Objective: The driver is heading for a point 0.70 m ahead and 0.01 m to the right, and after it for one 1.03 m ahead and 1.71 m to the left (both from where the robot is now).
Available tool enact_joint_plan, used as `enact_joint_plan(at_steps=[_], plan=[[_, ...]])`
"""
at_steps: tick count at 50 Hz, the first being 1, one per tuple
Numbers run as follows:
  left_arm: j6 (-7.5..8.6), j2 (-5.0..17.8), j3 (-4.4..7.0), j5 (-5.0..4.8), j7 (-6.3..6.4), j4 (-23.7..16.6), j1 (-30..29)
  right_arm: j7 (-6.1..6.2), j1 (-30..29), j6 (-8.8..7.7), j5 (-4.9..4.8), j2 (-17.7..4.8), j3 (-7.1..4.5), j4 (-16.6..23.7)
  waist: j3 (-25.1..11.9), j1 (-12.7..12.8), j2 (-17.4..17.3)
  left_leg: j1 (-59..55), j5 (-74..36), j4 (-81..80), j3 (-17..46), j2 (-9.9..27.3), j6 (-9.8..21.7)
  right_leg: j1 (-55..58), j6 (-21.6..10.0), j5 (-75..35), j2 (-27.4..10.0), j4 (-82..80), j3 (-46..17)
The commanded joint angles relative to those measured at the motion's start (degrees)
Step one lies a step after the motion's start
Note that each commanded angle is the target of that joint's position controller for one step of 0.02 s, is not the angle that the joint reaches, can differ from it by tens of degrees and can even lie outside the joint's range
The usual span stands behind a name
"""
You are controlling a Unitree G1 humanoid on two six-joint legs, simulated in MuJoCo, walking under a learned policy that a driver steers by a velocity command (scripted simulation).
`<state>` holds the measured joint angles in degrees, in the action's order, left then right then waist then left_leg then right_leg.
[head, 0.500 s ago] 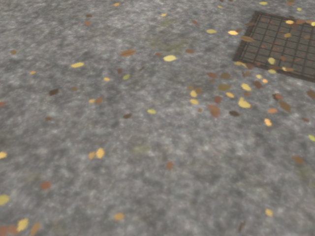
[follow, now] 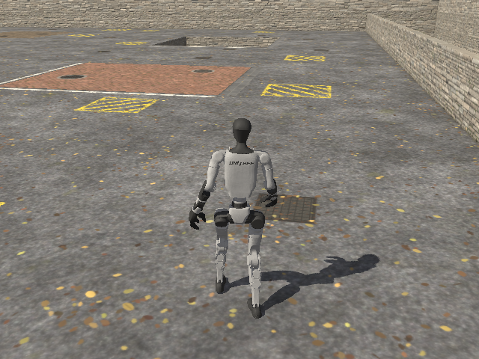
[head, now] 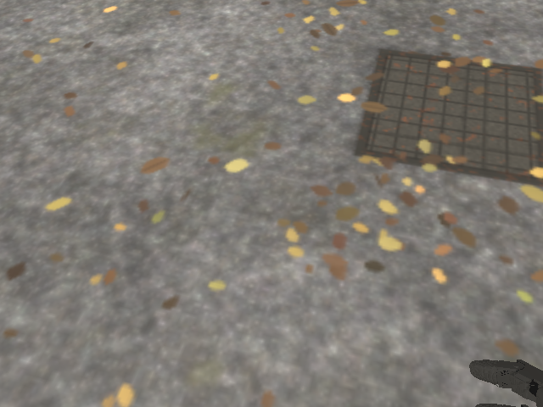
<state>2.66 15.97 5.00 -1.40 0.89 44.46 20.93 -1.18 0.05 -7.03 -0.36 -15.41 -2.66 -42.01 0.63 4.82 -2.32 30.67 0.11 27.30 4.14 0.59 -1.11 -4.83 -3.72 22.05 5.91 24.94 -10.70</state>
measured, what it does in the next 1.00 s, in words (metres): walks ahead: left foot, then right foot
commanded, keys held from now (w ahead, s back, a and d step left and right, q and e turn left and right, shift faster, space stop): w+e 0.20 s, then w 0.28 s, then no key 0.24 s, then q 0.28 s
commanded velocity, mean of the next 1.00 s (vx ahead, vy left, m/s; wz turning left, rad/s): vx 0.34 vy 0.00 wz -0.18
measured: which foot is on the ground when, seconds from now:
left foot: up 0.00-0.02, down 0.04-0.54, up 0.56-0.98, down 1.00-1.00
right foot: down 0.00-0.04, up 0.06-0.52, down 0.54-1.00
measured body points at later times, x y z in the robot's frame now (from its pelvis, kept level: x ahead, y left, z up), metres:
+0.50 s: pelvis +0.26 -0.02 +0.00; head +0.29 -0.03 +0.45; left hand +0.54 +0.14 -0.07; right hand +0.18 -0.30 -0.13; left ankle +0.15 +0.14 -0.73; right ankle +0.37 -0.18 -0.72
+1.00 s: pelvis +0.40 -0.06 +0.00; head +0.43 -0.05 +0.45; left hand +0.58 +0.19 -0.12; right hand +0.50 -0.35 -0.10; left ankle +0.45 +0.04 -0.73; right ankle +0.37 -0.17 -0.73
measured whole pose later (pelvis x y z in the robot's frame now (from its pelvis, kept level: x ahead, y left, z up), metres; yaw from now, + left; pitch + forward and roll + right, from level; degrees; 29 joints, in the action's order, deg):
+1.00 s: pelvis +0.40 -0.06 +0.00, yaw -8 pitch +2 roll -2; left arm 0.4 15.7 3.8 -0.4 1.8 45.8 8.9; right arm -0.7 9.0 1.1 -0.4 -16.2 -3.1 -45.4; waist 0.6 -0.2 -0.6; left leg 21.0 12.7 34.3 -1.8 2.5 0.8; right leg -12.8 -0.8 16.1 -0.5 27.5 8.2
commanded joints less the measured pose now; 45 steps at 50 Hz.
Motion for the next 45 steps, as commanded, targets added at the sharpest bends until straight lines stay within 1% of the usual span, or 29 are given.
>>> enact_joint_plan(at_steps=[1,2,3,4,5,6,7,8,10,12,14,18,21,23,24,25,26,27,28,29,30,31,32,33,36,38,41,43,45], plan=[[0.14,6.59,1.35,0.26,0.38,-4.05,-2.19,0.17,5.6,-1.87,0.23,-9.14,-3.42,2.43,-5.06,-6.95,10.02,-16.04,2.6,-2.93,-0.9,0.08,3.37,-3.38,-5.1,-23.24,-11.12,5.1,-11.17],[0.36,3.55,0.12,0.98,0.1,-5.41,-2.96,0.63,14.19,-2.04,1.26,-12.08,-4.27,1.64,-12.6,-10.88,5.73,-30.52,4.29,-1.19,6.47,8.47,6.99,-9.94,-2.94,-18.65,-7.73,19.57,-7.04],[1.02,-0.58,-1.08,-0.25,0.07,-6.89,5.37,0.77,21.02,-1.32,2.13,-17.01,-5.51,0.01,-20.94,-8.12,-12.27,-51.76,12.17,-4.48,31.84,22.43,16.64,-30.73,1.36,6.8,0.7,39.55,0.6],[1.2,4.63,-0.63,-1.29,0.16,-6.11,6.83,0.4,21.33,-0.9,0.53,-12.95,-4.76,-0.24,-20.46,-8.49,-13.9,-52.63,26.02,-8.39,43.01,25.32,17.91,-40.18,2.09,12.01,-3.25,49.3,-0.21],[0.83,8.89,0.48,-1.16,0.17,-6.19,1.08,0.62,18.36,-0.43,0.23,-8.25,-3.52,0.96,-12.24,-10.11,-6.85,-45.67,28.05,-9.59,33.87,22.42,14.88,-42.78,2.55,6.8,-5.8,52.2,-0.05],[0.46,9.08,0.65,-0.37,0.24,-7.06,-3.01,0.75,15.35,0.16,0.63,-6.85,-2.91,1.36,-7.17,-9.53,-2.45,-37.81,22.05,-10.13,24.92,19.7,12.61,-41.31,2.85,2.24,-8.01,51.29,2.25],[0.37,8.29,0.76,0.34,0.1,-7.91,-5.35,0.74,13.19,0.51,0.96,-5.77,-2.48,1.03,-3.31,-8.32,-1.61,-30.99,15.58,-11.61,19.06,17.15,11.84,-39.57,2.92,-0.65,-9.57,48.33,2.69],[0.11,7.3,0.9,0.2,-0.23,-8.22,-5.36,0.81,12.17,0.52,1.28,-4.92,-2.1,0.75,-1.75,-6.83,-2.87,-26.82,11.56,-13.12,14.34,15.21,11.06,-37.03,2.73,-2.4,-11.15,46.1,2.83],[-0.61,4.69,0.47,-0.47,-0.68,-8.63,-4.45,0.72,12.13,0.12,0.91,-5.19,-2.34,-0.01,-1.05,-5.81,-4.35,-23.45,7.59,-15.93,8.52,13.99,11.43,-34.76,2.79,-3.65,-12.26,43.29,4.42],[-0.87,3.09,-0.05,0.0,-0.66,-9.81,-6.11,0.54,13.46,-0.38,0.67,-6.75,-2.85,-1.22,-0.49,-5.72,-2.8,-22.71,3.07,-17.72,5.64,14.43,13.0,-35.57,3.14,-5.67,-12.42,38.92,4.45],[-0.67,2.26,-0.53,0.38,-0.75,-10.31,-7.81,0.46,14.32,-0.4,0.64,-7.93,-3.2,-2.22,-0.64,-5.8,-1.69,-23.91,-0.91,-18.48,2.79,14.68,13.73,-36.23,3.4,-9.72,-12.3,33.13,4.34],[0.53,1.33,-1.44,0.53,-2.05,-11.4,-14.64,0.54,15.14,0.51,-0.36,-9.31,-3.25,-3.58,0.96,-7.65,-1.29,-24.25,-3.06,-18.74,-4.1,12.26,11.93,-32.31,2.97,-20.44,-11.34,18.11,8.45],[1.0,1.46,-1.71,0.12,-2.92,-13.12,-19.96,0.5,18.84,1.38,-1.13,-10.88,-3.43,-5.3,2.27,-9.53,-1.77,-27.11,-2.37,-17.88,-4.36,13.62,11.41,-30.44,2.37,-20.15,-10.23,11.96,10.96],[1.12,2.55,-1.43,0.03,-3.23,-14.14,-21.43,0.54,20.0,2.14,-1.57,-11.77,-3.6,-6.34,2.8,-9.12,-2.73,-30.59,-5.18,-16.12,-3.88,15.45,10.77,-29.89,1.0,-16.13,-9.41,9.09,11.53],[1.18,3.29,-1.13,0.17,-3.32,-14.22,-20.79,0.64,19.93,2.52,-1.78,-12.29,-3.69,-6.69,2.4,-8.11,-3.33,-31.85,-9.34,-14.2,-4.09,15.95,10.29,-27.92,0.05,-14.1,-8.59,7.6,12.2],[1.29,4.5,-0.41,0.68,-3.22,-13.39,-17.34,0.83,18.85,2.94,-1.83,-12.64,-3.63,-6.87,0.55,-5.33,-3.59,-32.25,-20.51,-8.75,-5.63,14.83,8.98,-21.96,-1.11,-14.61,-6.75,4.66,13.39],[1.36,6.64,0.87,1.38,-2.93,-10.9,-9.72,1.08,18.74,3.26,-1.83,-11.94,-3.26,-7.03,-4.42,-1.37,-2.68,-30.79,-29.56,0.88,-8.17,12.11,7.12,-10.51,-2.67,-19.6,-4.45,1.22,14.99],[1.23,10.09,2.08,2.12,-2.24,-9.1,-2.18,1.39,19.06,2.95,-0.8,-9.82,-2.3,-6.24,-10.82,1.55,-0.61,-22.17,-21.44,13.09,-10.03,9.11,4.13,4.54,-4.66,-32.19,-9.32,3.59,9.85],[0.89,16.09,2.74,3.59,-1.52,-8.94,1.99,0.85,23.56,1.9,1.38,-3.59,0.13,-3.92,-19.32,-0.4,14.1,1.09,16.91,36.1,-10.35,0.84,-0.54,27.25,-14.28,-48.95,-26.68,5.71,-13.67],[0.55,13.4,2.04,2.68,-1.7,-8.6,3.33,0.56,25.01,1.12,0.35,-5.99,-0.16,-5.91,-27.88,0.58,14.85,4.86,37.47,47.05,-0.86,-1.64,-1.44,27.85,-19.17,-53.83,-31.75,0.86,-24.75],[0.53,10.59,1.0,2.31,-2.03,-8.72,-0.13,0.42,20.95,1.21,-1.47,-9.94,-1.42,-5.16,-20.67,0.45,10.46,7.83,35.54,49.65,0.86,1.57,-1.08,21.36,-16.86,-57.51,-28.68,0.97,-15.05],[0.7,8.03,0.25,1.63,-2.09,-8.49,-3.75,0.64,17.36,1.51,-1.59,-8.83,-1.04,-4.25,-14.1,-1.11,8.4,9.26,32.42,46.36,-0.79,3.79,-0.71,14.59,-14.11,-56.31,-25.02,0.4,-7.61],[0.89,6.2,-0.33,1.33,-2.27,-8.28,-7.04,1.05,15.96,2.11,-0.66,-8.06,-1.03,-4.43,-9.71,-2.86,5.69,8.08,29.19,42.07,-1.51,5.31,-0.91,7.35,-12.24,-52.96,-22.39,-1.98,-3.91],[1.03,5.26,-0.61,1.44,-2.32,-8.24,-9.54,1.36,16.5,3.09,-0.17,-7.91,-1.28,-4.69,-8.05,-5.01,5.99,3.6,26.67,38.76,-1.3,6.51,-1.08,1.06,-11.19,-50.89,-20.86,-4.42,-1.4],[1.86,5.22,-0.55,2.69,-2.22,-6.92,-13.59,2.04,19.58,5.3,0.25,-4.51,-0.67,-5.85,-7.45,-8.82,7.32,-7.12,20.67,29.74,-2.25,5.52,-2.38,-9.96,-11.39,-52.69,-18.84,-8.13,4.66],[1.94,5.23,-0.53,2.92,-1.6,-5.75,-15.05,2.16,18.09,5.73,0.44,-3.34,-0.15,-5.94,-7.44,-8.76,8.24,-10.0,15.36,21.51,-2.42,5.26,-2.41,-11.28,-10.46,-50.46,-18.04,-8.77,8.57],[1.32,7.02,-0.02,3.03,-0.7,-3.46,-13.35,1.88,13.45,6.36,0.06,-5.06,-0.47,-4.58,-6.97,-6.45,8.88,-10.68,9.75,16.53,-2.88,4.45,-1.91,-9.71,-9.94,-42.31,-19.25,-9.89,9.63],[0.32,8.76,0.58,2.57,-0.09,-2.38,-12.43,1.68,10.04,6.92,-0.14,-6.85,-1.16,-2.57,-5.14,-5.19,8.53,-7.74,12.85,16.42,-3.07,4.23,-1.13,-7.76,-10.09,-35.15,-21.17,-9.79,8.42],[-0.71,9.16,0.89,1.9,0.51,-1.76,-12.06,1.39,7.99,7.49,-0.1,-7.19,-1.61,-1.0,-3.5,-4.5,8.07,-5.32,16.95,15.7,-3.46,4.19,-0.18,-5.76,-9.94,-29.74,-22.85,-8.63,7.3]])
